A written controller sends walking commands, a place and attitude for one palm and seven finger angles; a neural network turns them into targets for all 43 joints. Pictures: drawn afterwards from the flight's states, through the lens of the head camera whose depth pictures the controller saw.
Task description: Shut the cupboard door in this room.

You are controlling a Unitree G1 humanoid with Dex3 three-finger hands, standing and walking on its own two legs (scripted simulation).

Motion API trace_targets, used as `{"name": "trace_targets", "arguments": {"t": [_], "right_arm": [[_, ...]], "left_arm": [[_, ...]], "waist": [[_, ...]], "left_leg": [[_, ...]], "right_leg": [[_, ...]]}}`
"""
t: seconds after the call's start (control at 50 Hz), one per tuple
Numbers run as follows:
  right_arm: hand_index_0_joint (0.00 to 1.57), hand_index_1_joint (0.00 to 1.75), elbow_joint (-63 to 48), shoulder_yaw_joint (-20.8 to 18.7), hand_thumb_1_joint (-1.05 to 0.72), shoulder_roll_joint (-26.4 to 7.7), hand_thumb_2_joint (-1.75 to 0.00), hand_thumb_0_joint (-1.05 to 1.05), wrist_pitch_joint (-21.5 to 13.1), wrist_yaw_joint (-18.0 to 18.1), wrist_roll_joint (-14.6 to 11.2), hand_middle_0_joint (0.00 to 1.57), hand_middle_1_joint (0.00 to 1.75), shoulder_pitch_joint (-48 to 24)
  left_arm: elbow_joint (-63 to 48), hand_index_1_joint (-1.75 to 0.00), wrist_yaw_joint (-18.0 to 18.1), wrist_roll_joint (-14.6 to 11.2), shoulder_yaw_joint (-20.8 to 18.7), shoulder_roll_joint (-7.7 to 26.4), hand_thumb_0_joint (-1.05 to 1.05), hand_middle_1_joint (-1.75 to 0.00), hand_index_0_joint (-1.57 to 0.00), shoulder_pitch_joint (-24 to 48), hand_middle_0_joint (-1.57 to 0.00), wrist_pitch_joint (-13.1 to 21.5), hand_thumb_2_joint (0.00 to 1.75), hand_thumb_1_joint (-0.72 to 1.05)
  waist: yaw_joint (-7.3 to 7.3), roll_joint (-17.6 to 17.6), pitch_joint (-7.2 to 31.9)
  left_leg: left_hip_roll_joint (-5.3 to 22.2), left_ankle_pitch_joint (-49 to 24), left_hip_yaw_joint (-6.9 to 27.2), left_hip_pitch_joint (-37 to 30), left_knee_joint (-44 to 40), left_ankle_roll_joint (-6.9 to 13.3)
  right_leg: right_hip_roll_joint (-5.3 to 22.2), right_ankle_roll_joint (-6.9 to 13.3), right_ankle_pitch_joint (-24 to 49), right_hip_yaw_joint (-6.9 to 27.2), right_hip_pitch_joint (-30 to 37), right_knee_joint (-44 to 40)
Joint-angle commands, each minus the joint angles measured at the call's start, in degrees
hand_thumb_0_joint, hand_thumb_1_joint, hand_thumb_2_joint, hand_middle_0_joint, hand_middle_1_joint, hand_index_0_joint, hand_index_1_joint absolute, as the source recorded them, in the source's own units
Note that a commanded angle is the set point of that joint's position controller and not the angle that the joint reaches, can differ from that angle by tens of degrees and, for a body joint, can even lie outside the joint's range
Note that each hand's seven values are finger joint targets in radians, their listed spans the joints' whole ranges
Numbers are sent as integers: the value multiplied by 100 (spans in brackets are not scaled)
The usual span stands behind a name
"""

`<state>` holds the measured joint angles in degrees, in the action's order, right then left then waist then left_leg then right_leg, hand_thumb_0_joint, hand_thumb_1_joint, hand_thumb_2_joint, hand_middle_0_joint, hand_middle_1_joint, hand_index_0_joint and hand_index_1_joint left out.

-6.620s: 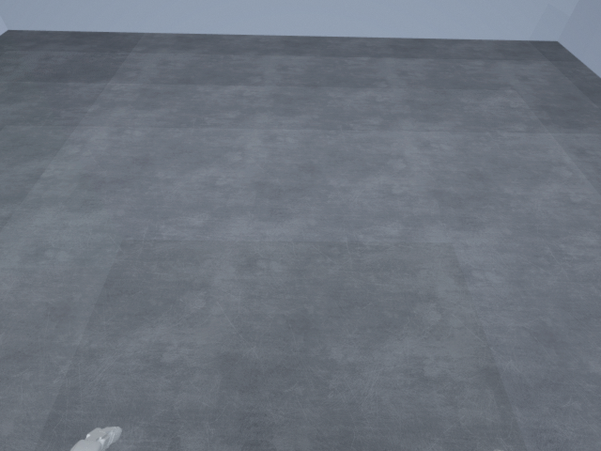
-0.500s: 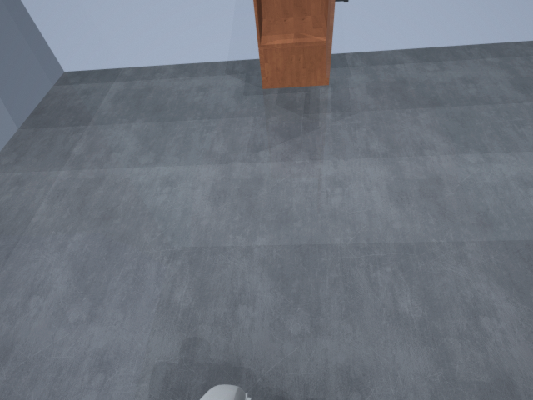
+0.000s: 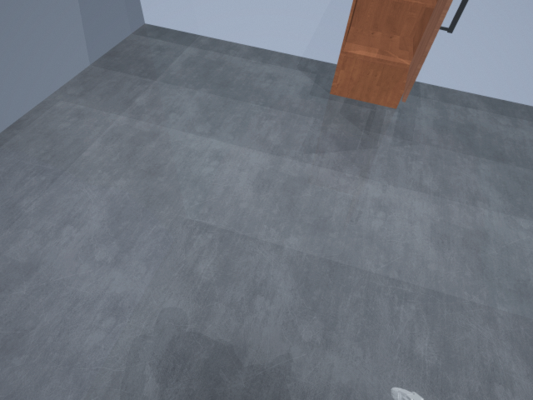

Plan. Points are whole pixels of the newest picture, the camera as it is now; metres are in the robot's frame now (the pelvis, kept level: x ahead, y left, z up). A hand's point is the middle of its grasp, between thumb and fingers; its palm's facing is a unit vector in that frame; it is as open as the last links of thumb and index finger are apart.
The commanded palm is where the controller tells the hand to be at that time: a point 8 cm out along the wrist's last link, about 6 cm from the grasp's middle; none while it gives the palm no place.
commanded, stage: stand and wait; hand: left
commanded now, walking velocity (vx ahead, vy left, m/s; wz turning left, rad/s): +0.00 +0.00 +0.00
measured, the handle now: (454, 12) +1.62 -0.63 -0.03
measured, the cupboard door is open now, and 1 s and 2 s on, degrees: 85 85 85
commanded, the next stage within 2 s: turn or walk to find it in 0.20 s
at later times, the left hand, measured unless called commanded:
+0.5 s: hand out of the picture +0.03 +0.16 -0.15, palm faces +0.11 -0.96 -0.25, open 7.3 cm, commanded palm none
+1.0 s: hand out of the picture -0.05 +0.22 -0.17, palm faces +0.22 -0.95 -0.22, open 7.4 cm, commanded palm none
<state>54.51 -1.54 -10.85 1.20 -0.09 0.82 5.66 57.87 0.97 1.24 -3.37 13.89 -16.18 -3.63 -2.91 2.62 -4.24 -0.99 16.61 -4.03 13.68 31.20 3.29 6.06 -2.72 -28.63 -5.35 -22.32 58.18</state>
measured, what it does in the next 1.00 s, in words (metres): steps on the spot: right foot, then left foot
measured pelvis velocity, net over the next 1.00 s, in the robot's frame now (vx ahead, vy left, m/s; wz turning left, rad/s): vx -0.03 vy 0.03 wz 0.18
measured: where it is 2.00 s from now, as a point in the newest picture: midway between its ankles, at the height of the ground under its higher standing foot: outside the picture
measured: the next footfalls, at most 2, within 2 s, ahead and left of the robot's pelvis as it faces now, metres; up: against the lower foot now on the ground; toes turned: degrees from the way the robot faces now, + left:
right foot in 0.32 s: +0.02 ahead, -0.14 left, +0.00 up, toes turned -3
left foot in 0.72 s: -0.01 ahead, +0.13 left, +0.00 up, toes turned +14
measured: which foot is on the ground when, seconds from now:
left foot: down 0.00-0.34, up 0.36-0.70, down 0.72-1.00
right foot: up 0.00-0.30, down 0.32-0.72, up 0.74-1.00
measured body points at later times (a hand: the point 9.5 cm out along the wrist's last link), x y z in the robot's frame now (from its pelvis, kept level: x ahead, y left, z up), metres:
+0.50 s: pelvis -0.01 -0.02 +0.01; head +0.00 -0.05 +0.46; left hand +0.02 +0.21 -0.13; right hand +0.00 -0.27 -0.16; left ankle -0.04 +0.10 -0.67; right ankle -0.02 -0.14 -0.73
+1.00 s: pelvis -0.03 +0.03 +0.01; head -0.01 +0.03 +0.46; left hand -0.06 +0.27 -0.15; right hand +0.10 -0.18 -0.14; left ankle -0.05 +0.12 -0.73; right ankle -0.03 -0.11 -0.71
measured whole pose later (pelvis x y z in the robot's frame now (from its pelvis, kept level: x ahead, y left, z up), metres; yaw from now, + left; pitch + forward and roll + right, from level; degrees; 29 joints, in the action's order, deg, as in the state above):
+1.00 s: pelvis -0.03 +0.03 +0.01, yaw +10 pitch +0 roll +1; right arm 59.2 -1.5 -8.9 -0.5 1.4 0.8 8.7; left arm 61.0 1.0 1.0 -1.7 11.2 -14.1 -2.4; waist -1.4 1.1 -2.2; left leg -1.3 13.6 -4.7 10.8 24.7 2.5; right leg 4.6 -2.7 -24.5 -2.4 -16.7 42.3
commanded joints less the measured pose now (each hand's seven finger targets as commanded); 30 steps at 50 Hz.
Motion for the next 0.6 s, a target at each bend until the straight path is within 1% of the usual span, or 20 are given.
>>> {"name": "trace_targets", "arguments": {"t": [0.0, 0.02, 0.04, 0.08, 0.16, 0.18, 0.22, 0.26, 0.28, 0.3, 0.32, 0.34, 0.36, 0.38, 0.4, 0.42, 0.44, 0.48, 0.56, 0.58], "right_arm": [[20, 30, -209, -199, -90, -993, -90, 0, -125, 150, -7, 20, 30, 251], [20, 30, -161, -191, -90, -949, -90, 0, -146, 154, -16, 20, 30, 334], [20, 30, -110, -184, -90, -906, -90, 0, -159, 158, -18, 20, 30, 417], [20, 30, -39, -177, -90, -848, -90, 0, -174, 168, -13, 20, 30, 514], [20, 30, 165, -195, -90, -811, -90, 0, -158, 174, 24, 20, 30, 731], [20, 30, 201, -195, -90, -805, -90, 0, -158, 175, 36, 20, 30, 748], [20, 30, 239, -230, -90, -833, -90, 0, -138, 163, 36, 20, 30, 765], [20, 30, 252, -249, -90, -848, -90, 0, -115, 142, -5, 20, 30, 687], [20, 30, 242, -235, -90, -746, -90, 0, -114, 124, -29, 20, 30, 685], [20, 30, 205, -207, -90, -532, -90, 0, -112, 97, -68, 20, 30, 733], [20, 30, 90, -153, -90, -312, -90, 0, -89, 74, -77, 20, 30, 663], [20, 30, -8, -210, -90, -425, -90, 0, -23, 61, -32, 20, 30, 473], [20, 30, -20, -285, -90, -557, -90, 0, 80, 61, 9, 20, 30, 455], [20, 30, 74, -320, -90, -621, -90, 0, 116, 48, 19, 20, 30, 520], [20, 30, 185, -334, -90, -548, -90, 0, 134, 26, 8, 20, 30, 658], [20, 30, 249, -340, -90, -483, -90, 0, 138, -2, 4, 20, 30, 823], [20, 30, 269, -337, -90, -468, -90, 0, 148, -15, 2, 20, 30, 904], [20, 30, 243, -343, -90, -422, -90, 0, 162, -43, 4, 20, 30, 873], [20, 30, 34, -291, -90, -369, -90, 0, 102, -43, -21, 20, 30, 496], [20, 30, 4, -272, -90, -344, -90, 0, 85, -43, -29, 20, 30, 451]], "left_arm": [[-274, -30, -5, 6, -32, 310, 0, -30, -20, -169, -20, 181, 90, 90], [-246, -30, 5, 2, -17, 293, 0, -30, -20, -161, -20, 178, 90, 90], [-244, -30, 18, -4, -4, 261, 0, -30, -20, -137, -20, 176, 90, 90], [-236, -30, 30, -11, 28, 198, 0, -30, -20, -95, -20, 167, 90, 90], [-258, -30, 44, -22, 108, 76, 0, -30, -20, 208, -20, 183, 90, 90], [-256, -30, 46, -25, 123, 28, 0, -30, -20, 212, -20, 192, 90, 90], [-198, -30, 62, -37, 108, 76, 0, -30, -20, 136, -20, 224, 90, 90], [-95, -30, 83, -49, 71, 151, 0, -30, -20, -138, -20, 273, 90, 90], [-51, -30, 104, -39, 55, 239, 0, -30, -20, -269, -20, 321, 90, 90], [-45, -30, 134, -3, 14, 501, 0, -30, -20, -299, -20, 380, 90, 90], [-77, -30, 141, 13, -55, 850, 0, -30, -20, -264, -20, 405, 90, 90], [-190, -30, 130, 14, -73, 944, 0, -30, -20, -256, -20, 395, 90, 90], [-214, -30, 154, 6, -117, 854, 0, -30, -20, -138, -20, 411, 90, 90], [-284, -30, 157, 2, -99, 700, 0, -30, -20, 55, -20, 397, 90, 90], [-334, -30, 144, -7, -76, 626, 0, -30, -20, 242, -20, 391, 90, 90], [-400, -30, 135, -1, -71, 579, 0, -30, -20, 369, -20, 404, 90, 90], [-431, -30, 129, 2, -73, 558, 0, -30, -20, 388, -20, 419, 90, 90], [-452, -30, 130, 29, -88, 568, 0, -30, -20, 351, -20, 422, 90, 90], [-369, -30, 126, 68, -171, 745, 0, -30, -20, 73, -20, 401, 90, 90], [-361, -30, 117, 77, -196, 837, 0, -30, -20, 8, -20, 385, 90, 90]], "waist": [[215, -853, 510], [232, -791, 514], [240, -838, 520], [242, -832, 502], [362, -1000, 307], [354, -1016, 300], [306, -1014, 335], [151, -907, 384], [93, -617, 444], [124, 77, 525], [138, 1006, 360], [-8, 982, 290], [48, 1376, 251], [117, 1036, 33], [242, 726, -38], [326, 599, 20], [351, 518, 80], [324, 631, 88], [98, 857, 248], [46, 934, 315]], "left_leg": [[1413, -2368, 1231, -599, -1444, 539], [1387, -2477, 1191, -635, -1463, 527], [1400, -2591, 1170, -674, -1470, 542], [1443, -2526, 1217, -677, -1510, 596], [1448, -2153, 1311, -494, -1515, 620], [1445, -2001, 1365, -461, -1512, 619], [1399, -2131, 1525, -370, -1354, 576], [1228, -1921, 1484, 2, -1084, 382], [1012, -1524, 1384, 334, -805, 175], [594, -879, 962, 810, -255, -113], [47, 293, 406, 1237, 308, -371], [5, 1232, 469, 1195, 1203, -402], [133, 1388, 592, 1353, 1968, -401], [163, 1194, 662, 1446, 2539, -418], [173, 978, 604, 1502, 2953, -453], [199, 836, 548, 1522, 3115, -494], [226, 744, 492, 1499, 3175, -540], [275, 704, 382, 1445, 2976, -613], [342, 1021, 147, 1236, 1770, -657], [298, 1022, 72, 1103, 1485, -648]], "right_leg": [[7, -105, 607, 425, -515, 454], [-3, -118, 666, 429, -468, 368], [1, -132, 687, 447, -428, 219], [-13, -147, 642, 457, -307, -165], [-85, -95, 401, 349, 167, -1284], [-121, -79, 393, 308, 284, -1553], [-206, -58, 617, 226, 562, -2180], [-227, -29, 1383, 170, 1197, -3021], [-63, 11, 1806, 316, 1649, -3610], [627, 236, 2019, 1021, 2012, -3893], [1481, 700, 2343, 1788, 1888, -4137], [1918, 1171, 2484, 1947, 1413, -4338], [1848, 1296, 2433, 1859, 1217, -4404], [1674, 1282, 2369, 1621, 1030, -4404], [1483, 1210, 2493, 1282, 1015, -4328], [1320, 1097, 2716, 918, 1076, -4189], [1262, 1026, 2770, 712, 1087, -4132], [1206, 945, 2739, 517, 1117, -4115], [1385, 1068, 3423, 447, 1532, -3749], [1387, 1071, 3582, 407, 1568, -3620]]}}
